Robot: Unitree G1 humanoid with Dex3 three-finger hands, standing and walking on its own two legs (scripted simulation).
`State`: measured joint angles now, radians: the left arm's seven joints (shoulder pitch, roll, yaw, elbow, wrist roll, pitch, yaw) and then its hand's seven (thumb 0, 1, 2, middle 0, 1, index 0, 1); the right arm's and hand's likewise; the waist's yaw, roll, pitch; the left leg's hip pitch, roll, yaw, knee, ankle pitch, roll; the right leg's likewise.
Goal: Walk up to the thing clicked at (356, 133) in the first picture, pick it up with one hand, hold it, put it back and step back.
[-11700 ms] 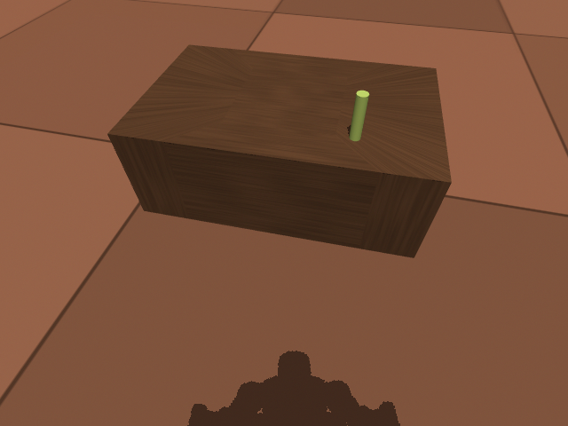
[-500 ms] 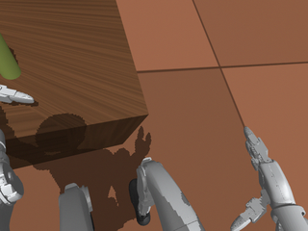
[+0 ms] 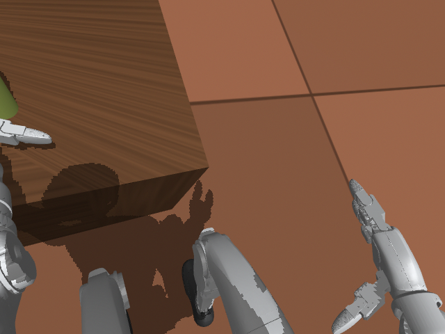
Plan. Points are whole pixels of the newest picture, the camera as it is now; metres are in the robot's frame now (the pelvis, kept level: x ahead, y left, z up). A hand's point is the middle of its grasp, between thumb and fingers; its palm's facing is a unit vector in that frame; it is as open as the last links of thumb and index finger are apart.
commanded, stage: close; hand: left
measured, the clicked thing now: out of the picture +0.57 +0.22 -0.02
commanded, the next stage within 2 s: settle in 0.54 s
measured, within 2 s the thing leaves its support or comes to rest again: leaves its support in 0.94 s
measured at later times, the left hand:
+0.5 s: hand out of the picture +0.56 +0.20 -0.04, palm faces +0.18 -0.98 -0.01, open 9.1 cm
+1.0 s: hand out of the picture +0.55 +0.20 -0.02, palm faces +0.18 -0.98 +0.00, open 5.9 cm
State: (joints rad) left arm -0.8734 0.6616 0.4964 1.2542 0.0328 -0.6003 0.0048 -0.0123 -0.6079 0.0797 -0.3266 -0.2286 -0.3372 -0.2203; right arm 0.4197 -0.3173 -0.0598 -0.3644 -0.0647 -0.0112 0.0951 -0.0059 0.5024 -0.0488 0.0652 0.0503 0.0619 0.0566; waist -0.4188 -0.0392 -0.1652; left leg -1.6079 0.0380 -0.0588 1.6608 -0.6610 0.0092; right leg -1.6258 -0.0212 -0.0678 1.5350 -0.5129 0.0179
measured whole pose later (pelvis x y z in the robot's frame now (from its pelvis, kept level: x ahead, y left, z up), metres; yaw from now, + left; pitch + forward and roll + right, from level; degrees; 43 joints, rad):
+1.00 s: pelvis +0.00 +0.00 +0.02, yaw +0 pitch +33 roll -6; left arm -0.88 0.67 0.48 1.21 0.04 -0.53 -0.01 -0.04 0.03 1.19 -0.99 -1.17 -1.01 -1.16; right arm 0.45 -0.32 -0.05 -0.40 -0.06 -0.01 0.09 -0.01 0.51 -0.05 0.07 0.05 0.06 0.06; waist -0.43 -0.06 -0.15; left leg -1.54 0.04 -0.06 1.59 -0.63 0.01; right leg -1.55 -0.02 -0.07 1.46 -0.48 0.02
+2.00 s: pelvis +0.01 +0.00 +0.06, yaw +1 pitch +30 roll -4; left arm -0.90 0.60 0.46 1.27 0.01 -0.53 -0.02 -0.04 0.01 1.22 -1.00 -1.16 -1.02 -1.15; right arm 0.38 -0.29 -0.03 -0.19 -0.06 0.02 0.06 -0.01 0.52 -0.05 0.06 0.05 0.06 0.06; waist -0.35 -0.02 -0.15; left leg -1.34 0.04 -0.04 1.42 -0.60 0.01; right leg -1.37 -0.01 -0.05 1.30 -0.46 0.02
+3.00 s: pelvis +0.04 +0.00 +0.14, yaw +3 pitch +15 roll -1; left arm -0.31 0.22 0.23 0.59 -0.13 -0.37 -0.02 -0.04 0.02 1.21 -1.00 -1.15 -1.02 -1.16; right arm 0.44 -0.23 -0.08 0.05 0.00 0.06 -0.01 -0.01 0.53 -0.05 0.06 0.05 0.06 0.06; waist -0.08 -0.02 -0.12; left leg -0.80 0.01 0.01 1.05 -0.51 0.00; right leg -0.86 -0.03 -0.02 1.01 -0.41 0.02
